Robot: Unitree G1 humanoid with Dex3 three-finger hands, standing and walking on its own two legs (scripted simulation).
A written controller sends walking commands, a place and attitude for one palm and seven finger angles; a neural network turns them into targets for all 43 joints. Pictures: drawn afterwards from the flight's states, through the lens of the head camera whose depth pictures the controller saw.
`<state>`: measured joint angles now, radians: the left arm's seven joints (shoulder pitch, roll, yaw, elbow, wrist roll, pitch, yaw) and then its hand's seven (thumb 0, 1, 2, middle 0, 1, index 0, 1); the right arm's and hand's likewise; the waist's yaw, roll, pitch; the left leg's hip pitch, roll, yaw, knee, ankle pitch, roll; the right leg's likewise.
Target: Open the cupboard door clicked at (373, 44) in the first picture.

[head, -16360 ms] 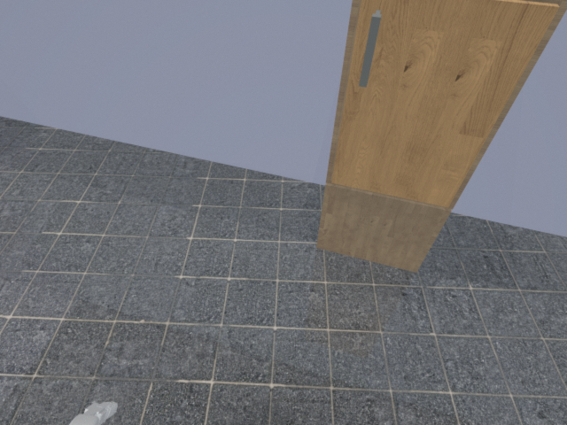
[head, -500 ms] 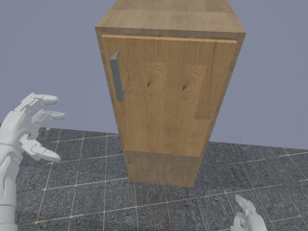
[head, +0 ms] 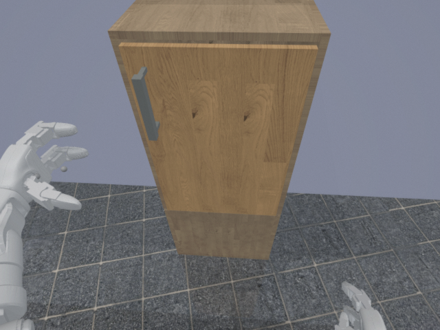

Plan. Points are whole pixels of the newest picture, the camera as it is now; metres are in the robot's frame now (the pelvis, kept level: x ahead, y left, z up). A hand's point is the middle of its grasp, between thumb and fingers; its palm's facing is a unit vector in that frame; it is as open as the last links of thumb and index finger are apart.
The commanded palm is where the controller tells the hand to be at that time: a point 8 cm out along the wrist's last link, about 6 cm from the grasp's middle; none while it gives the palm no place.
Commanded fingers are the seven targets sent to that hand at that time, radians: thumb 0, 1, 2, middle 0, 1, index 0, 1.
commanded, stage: move the hooked fingers beside the handle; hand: left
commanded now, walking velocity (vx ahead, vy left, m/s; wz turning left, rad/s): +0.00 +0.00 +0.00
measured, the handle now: (148, 105) +0.54 +0.19 +0.13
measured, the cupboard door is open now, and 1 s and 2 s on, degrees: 0 0 0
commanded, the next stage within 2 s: none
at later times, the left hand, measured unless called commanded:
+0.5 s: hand (77, 146) +0.39 +0.29 +0.15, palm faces -0.02 -1.00 -0.01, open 14.0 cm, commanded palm +0.37 +0.33 +0.15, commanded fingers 0.00 -0.50 0.30 -0.30 -1.20 -0.30 -1.20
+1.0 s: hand (98, 125) +0.46 +0.27 +0.14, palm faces -0.01 -1.00 +0.01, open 14.0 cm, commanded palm +0.44 +0.32 +0.14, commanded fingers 0.00 -0.50 0.30 -0.30 -1.20 -0.30 -1.20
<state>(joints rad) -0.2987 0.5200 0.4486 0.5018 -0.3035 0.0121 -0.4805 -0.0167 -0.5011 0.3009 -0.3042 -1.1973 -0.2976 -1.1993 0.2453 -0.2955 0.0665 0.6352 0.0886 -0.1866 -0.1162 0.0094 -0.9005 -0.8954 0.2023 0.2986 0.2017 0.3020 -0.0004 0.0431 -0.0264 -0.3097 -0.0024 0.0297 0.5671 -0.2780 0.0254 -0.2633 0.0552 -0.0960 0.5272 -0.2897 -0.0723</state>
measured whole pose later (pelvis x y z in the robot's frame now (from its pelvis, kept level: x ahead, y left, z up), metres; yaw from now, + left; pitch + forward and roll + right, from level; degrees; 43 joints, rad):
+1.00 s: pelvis +0.01 +0.05 +0.00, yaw -1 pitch +7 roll -1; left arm -0.73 0.51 0.35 0.95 -0.19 -0.14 -0.35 -0.02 -0.50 0.30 -0.30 -1.20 -0.30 -1.20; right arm 0.37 -0.29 0.05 0.68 0.05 -0.07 -0.07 0.01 -0.90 -0.89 0.20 0.30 0.20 0.30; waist -0.08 0.01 -0.05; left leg -0.40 -0.05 0.06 0.56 -0.28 0.09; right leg -0.36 0.01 -0.06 0.52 -0.28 -0.01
